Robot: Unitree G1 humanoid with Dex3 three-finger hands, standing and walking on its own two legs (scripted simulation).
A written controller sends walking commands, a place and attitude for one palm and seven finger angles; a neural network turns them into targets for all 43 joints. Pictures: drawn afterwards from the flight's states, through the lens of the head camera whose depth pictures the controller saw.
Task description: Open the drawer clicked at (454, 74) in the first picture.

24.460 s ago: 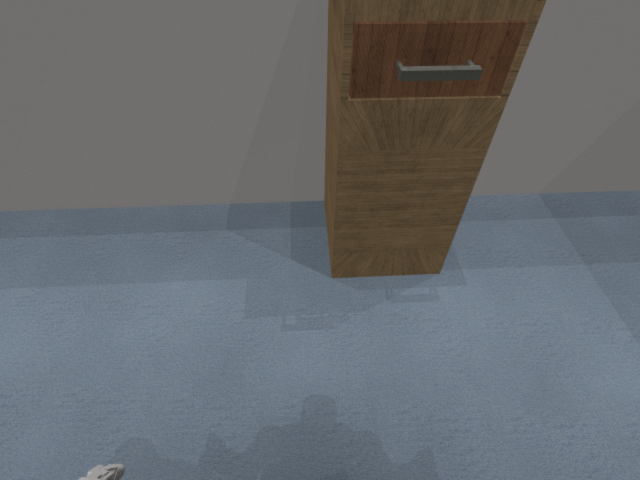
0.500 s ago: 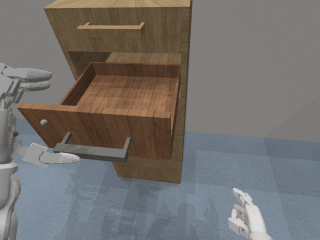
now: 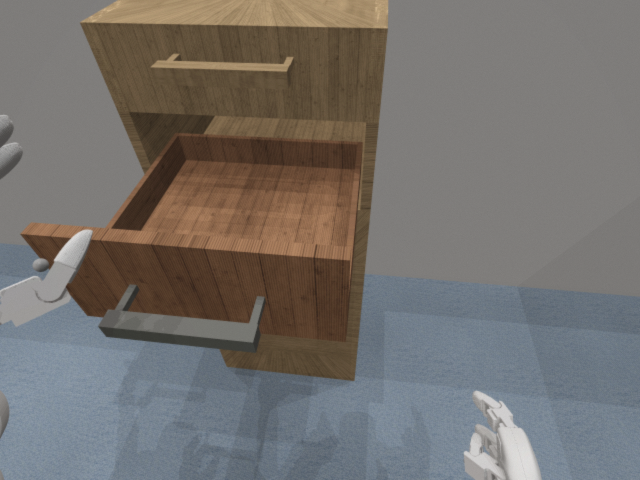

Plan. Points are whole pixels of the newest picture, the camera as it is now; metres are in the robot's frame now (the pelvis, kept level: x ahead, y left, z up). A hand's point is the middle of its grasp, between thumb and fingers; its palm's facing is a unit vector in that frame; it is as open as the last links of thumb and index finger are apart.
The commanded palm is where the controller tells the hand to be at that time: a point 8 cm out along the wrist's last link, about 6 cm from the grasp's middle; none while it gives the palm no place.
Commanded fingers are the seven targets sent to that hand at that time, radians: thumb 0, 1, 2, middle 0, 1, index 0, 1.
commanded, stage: draw the hand back to the body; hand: left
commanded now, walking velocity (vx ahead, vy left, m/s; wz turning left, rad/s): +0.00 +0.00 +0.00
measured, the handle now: (187, 314) +0.27 +0.21 +0.07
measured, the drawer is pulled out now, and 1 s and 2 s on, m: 0.29 0.29 0.29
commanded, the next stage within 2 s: step back with the hand held close in 0.32 s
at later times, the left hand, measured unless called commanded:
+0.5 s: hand (18, 274) +0.18 +0.24 +0.27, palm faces +0.57 -0.74 -0.36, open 7.5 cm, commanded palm +0.11 +0.28 +0.26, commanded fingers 0.00 0.90 0.90 -0.20 -0.30 -0.20 -0.30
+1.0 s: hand out of the picture +0.11 +0.24 +0.26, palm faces +0.56 -0.68 -0.47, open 7.4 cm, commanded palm +0.05 +0.28 +0.26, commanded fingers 0.00 0.90 0.90 -0.20 -0.30 -0.20 -0.30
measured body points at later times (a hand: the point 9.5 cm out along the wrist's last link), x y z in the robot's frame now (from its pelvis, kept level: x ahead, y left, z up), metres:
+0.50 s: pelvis -0.01 -0.01 +0.00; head -0.02 -0.02 +0.45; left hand +0.14 +0.28 +0.29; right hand +0.19 -0.21 -0.08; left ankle -0.05 +0.12 -0.74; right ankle +0.02 -0.14 -0.74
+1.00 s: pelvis -0.08 +0.00 -0.02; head -0.06 +0.00 +0.43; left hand +0.08 +0.27 +0.28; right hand +0.08 -0.24 -0.10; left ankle -0.05 +0.12 -0.74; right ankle +0.02 -0.14 -0.74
